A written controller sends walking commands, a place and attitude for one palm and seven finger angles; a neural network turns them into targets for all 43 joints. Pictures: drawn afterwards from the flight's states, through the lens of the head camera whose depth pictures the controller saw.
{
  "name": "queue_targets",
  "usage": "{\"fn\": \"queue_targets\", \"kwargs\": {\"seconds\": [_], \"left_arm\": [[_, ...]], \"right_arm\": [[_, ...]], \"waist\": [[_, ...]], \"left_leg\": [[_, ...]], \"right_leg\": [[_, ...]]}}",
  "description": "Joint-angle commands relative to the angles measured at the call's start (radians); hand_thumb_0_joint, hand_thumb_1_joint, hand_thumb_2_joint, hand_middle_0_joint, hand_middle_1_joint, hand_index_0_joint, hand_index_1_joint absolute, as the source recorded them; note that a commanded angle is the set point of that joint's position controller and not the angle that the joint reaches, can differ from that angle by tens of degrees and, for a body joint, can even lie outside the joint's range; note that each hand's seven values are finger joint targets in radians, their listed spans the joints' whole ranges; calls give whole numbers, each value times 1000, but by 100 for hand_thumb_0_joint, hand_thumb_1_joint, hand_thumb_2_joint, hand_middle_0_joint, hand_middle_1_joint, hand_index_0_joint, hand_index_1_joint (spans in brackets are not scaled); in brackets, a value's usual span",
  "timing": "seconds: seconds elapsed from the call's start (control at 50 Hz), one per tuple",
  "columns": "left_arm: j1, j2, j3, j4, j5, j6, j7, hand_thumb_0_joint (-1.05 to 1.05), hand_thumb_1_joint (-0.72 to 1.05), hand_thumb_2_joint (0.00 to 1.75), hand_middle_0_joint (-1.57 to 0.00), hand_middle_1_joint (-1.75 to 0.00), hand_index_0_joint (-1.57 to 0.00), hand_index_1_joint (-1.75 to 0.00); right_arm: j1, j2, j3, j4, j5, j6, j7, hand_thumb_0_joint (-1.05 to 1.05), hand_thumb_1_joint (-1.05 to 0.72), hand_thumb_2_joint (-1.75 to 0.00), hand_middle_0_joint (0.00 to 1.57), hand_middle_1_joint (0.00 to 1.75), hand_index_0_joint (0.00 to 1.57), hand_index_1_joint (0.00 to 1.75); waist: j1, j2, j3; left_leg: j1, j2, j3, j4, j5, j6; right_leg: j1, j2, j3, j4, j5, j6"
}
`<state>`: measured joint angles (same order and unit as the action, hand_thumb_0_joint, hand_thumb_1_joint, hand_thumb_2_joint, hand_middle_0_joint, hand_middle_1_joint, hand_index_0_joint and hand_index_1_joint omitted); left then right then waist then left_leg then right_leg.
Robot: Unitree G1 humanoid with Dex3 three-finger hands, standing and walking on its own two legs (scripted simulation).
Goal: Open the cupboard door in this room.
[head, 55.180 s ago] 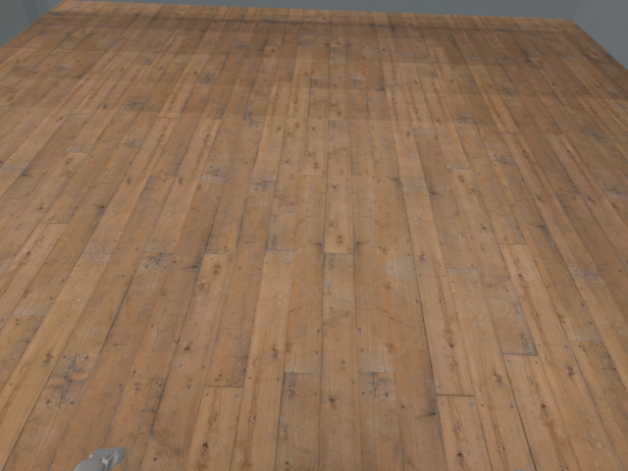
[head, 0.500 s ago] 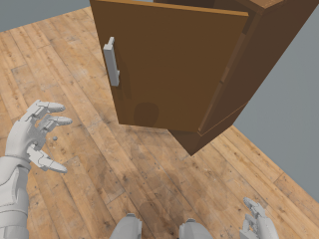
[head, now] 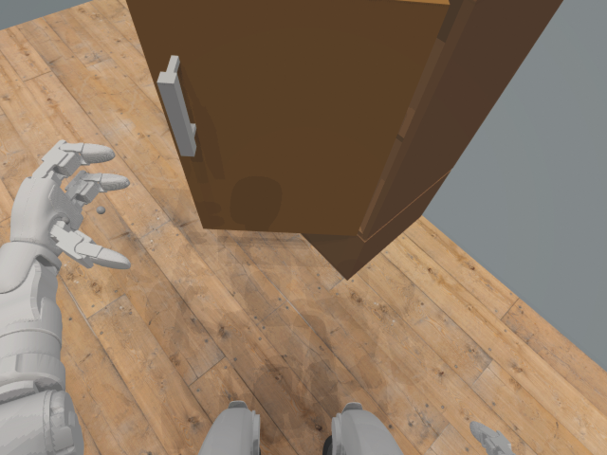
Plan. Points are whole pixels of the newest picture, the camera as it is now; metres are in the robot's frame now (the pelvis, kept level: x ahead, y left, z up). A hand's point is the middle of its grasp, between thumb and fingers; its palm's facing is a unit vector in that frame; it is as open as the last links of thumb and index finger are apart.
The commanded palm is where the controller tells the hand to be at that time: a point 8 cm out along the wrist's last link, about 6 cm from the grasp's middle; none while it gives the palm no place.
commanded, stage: move the hooked fingers beside the handle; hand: left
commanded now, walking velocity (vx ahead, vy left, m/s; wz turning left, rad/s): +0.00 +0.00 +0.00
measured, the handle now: (181, 108) +0.59 +0.19 +0.05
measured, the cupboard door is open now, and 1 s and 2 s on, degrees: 47 47 47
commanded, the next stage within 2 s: slide the fingers in behind the handle in 1.66 s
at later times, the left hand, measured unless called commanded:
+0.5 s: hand (119, 160) +0.48 +0.25 +0.06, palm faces -0.02 -1.00 +0.00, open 14.0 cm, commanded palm +0.47 +0.30 +0.05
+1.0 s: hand (134, 122) +0.56 +0.25 +0.05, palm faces -0.04 -1.00 -0.01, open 14.0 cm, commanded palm +0.54 +0.28 +0.05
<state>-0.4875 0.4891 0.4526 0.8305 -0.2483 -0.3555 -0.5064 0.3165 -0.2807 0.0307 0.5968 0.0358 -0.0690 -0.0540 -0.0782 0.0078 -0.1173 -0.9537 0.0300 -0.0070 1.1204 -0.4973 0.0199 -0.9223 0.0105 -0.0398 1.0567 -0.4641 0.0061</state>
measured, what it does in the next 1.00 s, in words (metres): stands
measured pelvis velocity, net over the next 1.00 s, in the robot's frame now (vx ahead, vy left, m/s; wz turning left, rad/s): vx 0.00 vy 0.01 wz -0.04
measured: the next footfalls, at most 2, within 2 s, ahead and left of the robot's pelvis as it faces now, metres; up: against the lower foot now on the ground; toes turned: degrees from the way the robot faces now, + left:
none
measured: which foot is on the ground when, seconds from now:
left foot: down 0.00-1.00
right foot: down 0.00-1.00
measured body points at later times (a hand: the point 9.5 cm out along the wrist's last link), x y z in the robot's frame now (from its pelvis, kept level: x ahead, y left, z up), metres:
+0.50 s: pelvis -0.01 +0.00 -0.01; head +0.14 +0.03 +0.41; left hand +0.48 +0.31 +0.06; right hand +0.03 -0.27 -0.12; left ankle +0.02 +0.10 -0.66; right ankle +0.02 -0.13 -0.66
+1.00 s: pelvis +0.00 +0.01 -0.03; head +0.19 +0.05 +0.38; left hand +0.55 +0.31 +0.06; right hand -0.03 -0.25 -0.12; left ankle +0.02 +0.10 -0.66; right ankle +0.02 -0.13 -0.66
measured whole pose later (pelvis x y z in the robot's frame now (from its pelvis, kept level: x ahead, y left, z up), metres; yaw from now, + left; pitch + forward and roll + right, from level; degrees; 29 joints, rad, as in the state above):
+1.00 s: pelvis +0.00 +0.01 -0.03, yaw -3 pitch +29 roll -6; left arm -1.09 0.80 0.50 1.24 -0.05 -0.31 -0.45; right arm 0.39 -0.28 0.08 0.60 -0.01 0.08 -0.02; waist -0.24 0.03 -0.09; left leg -1.24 0.05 -0.03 1.25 -0.52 0.03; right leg -1.18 0.04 -0.06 1.12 -0.46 0.02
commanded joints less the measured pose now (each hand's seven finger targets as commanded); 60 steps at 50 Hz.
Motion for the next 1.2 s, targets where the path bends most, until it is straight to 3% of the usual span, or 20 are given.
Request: {"fn": "queue_targets", "kwargs": {"seconds": [0.0, 0.04, 0.08, 0.14, 0.2, 0.24, 0.32, 0.4, 0.42, 0.46, 0.54, 0.58, 0.68, 0.72, 0.84, 0.92, 0.96, 1.08, 1.12, 1.18], "left_arm": [[-376, 342, 89, -152, -14, -80, 10, 0, -50, 30, -30, -120, -30, -120], [-409, 319, 57, -112, 0, -82, 3, 0, -50, 30, -30, -120, -30, -120], [-467, 351, 69, -61, 10, -86, 3, 0, -50, 30, -30, -120, -30, -120], [-486, 341, 54, -39, 20, -93, -1, 0, -50, 30, -30, -120, -30, -120], [-568, 325, 30, -6, 26, -94, 5, 0, -50, 30, -30, -120, -30, -120], [-578, 389, 77, 45, 35, -88, 13, 0, -50, 30, -30, -120, -30, -120], [-658, 423, 78, 34, 61, -104, 25, 0, -50, 30, -30, -120, -30, -120], [-736, 452, 78, 104, 72, -95, 30, 0, -50, 30, -30, -120, -30, -120], [-740, 486, 96, 102, 83, -94, 30, 0, -50, 30, -30, -120, -30, -120], [-766, 486, 81, 135, 92, -81, 30, 0, -50, 30, -30, -120, -30, -120], [-824, 521, 89, 140, 105, -77, 29, 0, -50, 30, -30, -120, -30, -120], [-827, 500, 68, 181, 109, -62, 29, 0, -50, 30, -30, -120, -30, -120], [-906, 580, 89, 217, 142, -39, 37, 0, -50, 30, -30, -120, -30, -120], [-959, 612, 102, 190, 146, -46, 40, 0, -50, 30, -30, -120, -30, -120], [-1041, 613, 71, 229, 177, -23, 50, 0, -50, 30, -30, -120, -30, -120], [-960, 581, 78, 208, 180, -8, 58, 0, -50, 30, -30, -120, -30, -120], [-961, 551, 68, 200, 169, 2, 58, 0, -50, 30, -30, -120, -30, -120], [-942, 651, 140, 155, 182, -18, 85, 0, -50, 30, -30, -120, -30, -120], [-972, 663, 146, 107, 180, -43, 87, 0, -50, 30, -30, -120, -30, -120], [-934, 577, 97, 130, 172, -41, 80, 0, -50, 30, -30, -120, -30, -120]], "right_arm": [[92, -175, -71, -90, -7, -20, -12, 0, -90, -90, 20, 30, 20, 30], [96, -172, -69, -84, -7, -11, -9, 0, -90, -90, 20, 30, 20, 30], [106, -180, -69, -68, -8, -1, -9, 0, -90, -90, 20, 30, 20, 30], [123, -181, -71, -69, -11, 12, -5, 0, -90, -90, 20, 30, 20, 30], [134, -181, -68, -55, -14, 24, -3, 0, -90, -90, 20, 30, 20, 30], [141, -190, -68, -51, -15, 36, -5, 0, -90, -90, 20, 30, 20, 30], [155, -188, -63, -49, -21, 49, -3, 0, -90, -90, 20, 30, 20, 30], [167, -192, -53, -37, -23, 62, -4, 0, -90, -90, 20, 30, 20, 30], [173, -198, -54, -38, -25, 67, -4, 0, -90, -90, 20, 30, 20, 30], [178, -198, -48, -37, -25, 73, -3, 0, -90, -90, 20, 30, 20, 30], [202, -206, -46, -31, -33, 84, -1, 0, -90, -90, 20, 30, 20, 30], [208, -206, -42, -30, -32, 92, 2, 0, -90, -90, 20, 30, 20, 30], [231, -215, -29, -34, -37, 107, 2, 0, -90, -90, 20, 30, 20, 30], [244, -217, -27, -32, -42, 111, 4, 0, -90, -90, 20, 30, 20, 30], [272, -224, -19, -20, -49, 124, 8, 0, -90, -90, 20, 30, 20, 30], [299, -224, -27, -25, -58, 141, 18, 0, -90, -90, 20, 30, 20, 30], [302, -220, -29, -24, -61, 147, 23, 0, -90, -90, 20, 30, 20, 30], [297, -216, -26, -41, -58, 154, 29, 0, -90, -90, 20, 30, 20, 30], [298, -213, -26, -37, -59, 154, 31, 0, -90, -90, 20, 30, 20, 30], [295, -209, -32, -24, -56, 158, 36, 0, -90, -90, 20, 30, 20, 30]], "waist": [[10, 89, -413], [-4, 126, -418], [-12, 104, -393], [-8, 134, -449], [-34, 135, -423], [-34, 83, -430], [-35, 148, -484], [-70, 127, -443], [-62, 150, -474], [-80, 157, -459], [-88, 202, -516], [-104, 176, -487], [-123, 192, -498], [-124, 238, -537], [-157, 286, -549], [-138, 311, -592], [-148, 282, -583], [-127, 251, -576], [-124, 297, -601], [-135, 312, -565]], "left_leg": [[290, -8, -34, -136, 363, 1], [298, -7, -27, -128, 364, 1], [275, -2, -34, -127, 328, 2], [326, -1, -42, -118, 390, -3], [318, 1, -48, -107, 388, 1], [265, 0, -41, -100, 345, 7], [291, 0, -46, -90, 364, 5], [235, 1, -46, -71, 333, 13], [247, 3, -48, -71, 342, 10], [231, 4, -48, -62, 341, 13], [276, 10, -64, -44, 393, 8], [253, 11, -63, -40, 384, 10], [207, 15, -68, -22, 371, 16], [246, 18, -76, -15, 404, 11], [290, 26, -101, -1, 443, 2], [394, 38, -124, -12, 568, -16], [374, 37, -114, -6, 564, -9], [298, 28, -90, -17, 500, 4], [345, 31, -95, -19, 546, -4], [403, 38, -108, -27, 575, -14]], "right_leg": [[167, 28, 10, -102, 264, -37], [138, 25, 13, -101, 265, -33], [119, 27, 11, -102, 236, -33], [100, 29, 6, -89, 259, -36], [60, 31, 1, -86, 251, -36], [89, 29, 11, -91, 245, -28], [77, 31, 13, -77, 246, -31], [59, 35, 14, -77, 233, -29], [60, 34, 15, -72, 236, -28], [43, 34, 15, -72, 238, -26], [5, 36, 6, -55, 252, -28], [-6, 38, 5, -61, 248, -25], [-17, 42, 3, -48, 240, -24], [-34, 45, -1, -41, 248, -28], [-119, 48, -18, -31, 232, -30], [-147, 49, -37, -30, 259, -32], [-128, 51, -33, -38, 280, -28], [-36, 58, -19, -46, 293, -27], [-34, 59, -20, -41, 314, -31], [-92, 60, -31, -54, 289, -31]]}}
